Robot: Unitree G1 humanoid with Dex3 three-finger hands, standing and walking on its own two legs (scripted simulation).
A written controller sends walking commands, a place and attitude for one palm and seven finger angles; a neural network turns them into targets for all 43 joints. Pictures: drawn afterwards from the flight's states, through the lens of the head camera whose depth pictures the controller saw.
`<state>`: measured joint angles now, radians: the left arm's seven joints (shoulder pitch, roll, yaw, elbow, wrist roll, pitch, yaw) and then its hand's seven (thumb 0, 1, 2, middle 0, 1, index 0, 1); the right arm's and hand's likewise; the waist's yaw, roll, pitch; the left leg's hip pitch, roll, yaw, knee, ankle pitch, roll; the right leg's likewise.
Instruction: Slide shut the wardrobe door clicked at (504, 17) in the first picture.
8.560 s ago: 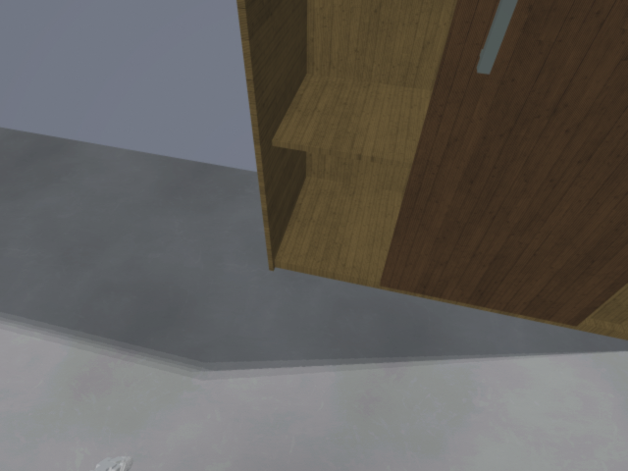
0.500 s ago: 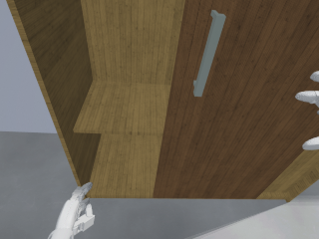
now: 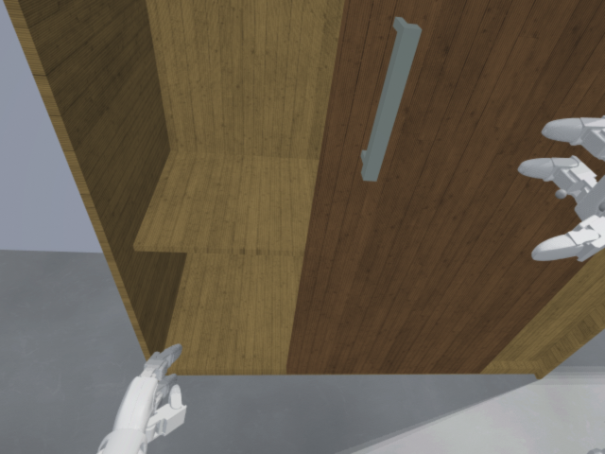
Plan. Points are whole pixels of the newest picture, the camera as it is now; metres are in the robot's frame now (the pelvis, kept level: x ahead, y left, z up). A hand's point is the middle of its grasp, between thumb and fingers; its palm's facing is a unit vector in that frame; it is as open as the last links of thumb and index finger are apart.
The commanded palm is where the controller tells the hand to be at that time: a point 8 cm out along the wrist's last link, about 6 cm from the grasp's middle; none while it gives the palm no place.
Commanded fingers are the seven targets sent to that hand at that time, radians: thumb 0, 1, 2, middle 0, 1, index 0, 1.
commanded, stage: move the hooked fingers beside the handle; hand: right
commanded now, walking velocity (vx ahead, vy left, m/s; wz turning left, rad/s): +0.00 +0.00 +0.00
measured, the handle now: (383, 105) +0.53 -0.10 +0.25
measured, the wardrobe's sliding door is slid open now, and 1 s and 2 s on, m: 0.41 0.41 0.41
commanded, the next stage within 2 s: none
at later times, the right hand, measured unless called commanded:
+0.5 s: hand (508, 159) +0.38 -0.22 +0.26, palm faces +0.03 +1.00 -0.06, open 14.0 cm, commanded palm +0.35 -0.27 +0.26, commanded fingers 0.00 0.50 -0.30 0.30 1.20 0.30 1.20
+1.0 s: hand (457, 134) +0.45 -0.19 +0.25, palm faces +0.00 +1.00 -0.03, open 14.0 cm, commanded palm +0.43 -0.24 +0.25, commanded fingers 0.00 0.50 -0.30 0.30 1.20 0.30 1.20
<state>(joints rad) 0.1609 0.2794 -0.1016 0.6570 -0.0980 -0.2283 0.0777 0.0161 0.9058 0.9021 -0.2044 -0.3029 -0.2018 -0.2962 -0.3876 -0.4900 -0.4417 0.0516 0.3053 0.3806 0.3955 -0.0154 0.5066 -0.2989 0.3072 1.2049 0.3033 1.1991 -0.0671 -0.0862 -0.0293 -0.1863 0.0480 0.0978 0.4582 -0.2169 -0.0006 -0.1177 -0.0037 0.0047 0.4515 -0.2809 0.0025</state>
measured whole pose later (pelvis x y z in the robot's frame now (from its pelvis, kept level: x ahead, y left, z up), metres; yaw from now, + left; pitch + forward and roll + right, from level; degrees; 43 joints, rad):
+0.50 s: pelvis +0.00 +0.00 +0.00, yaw +1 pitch -1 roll +0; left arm 0.20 0.29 -0.08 0.67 -0.10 -0.20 0.09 0.02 0.91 0.90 -0.20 -0.30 -0.20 -0.30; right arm -0.61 -0.49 -0.40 0.38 0.24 0.30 0.34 -0.02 0.50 -0.30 0.31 1.20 0.30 1.20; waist -0.02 -0.07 -0.03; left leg -0.22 0.03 0.08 0.45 -0.21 0.01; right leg -0.15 -0.02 -0.01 0.44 -0.28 0.01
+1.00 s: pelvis +0.02 -0.01 +0.00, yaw +2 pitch +2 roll +0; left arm 0.24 0.27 -0.06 0.68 -0.08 -0.18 0.08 0.01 0.91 0.90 -0.20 -0.30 -0.20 -0.30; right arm -0.80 -0.43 -0.33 0.58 0.18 0.25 0.23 -0.02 0.50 -0.30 0.31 1.20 0.30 1.20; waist 0.01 -0.06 -0.04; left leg -0.25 0.04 0.06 0.42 -0.20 -0.01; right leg -0.17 -0.01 -0.03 0.43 -0.29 -0.01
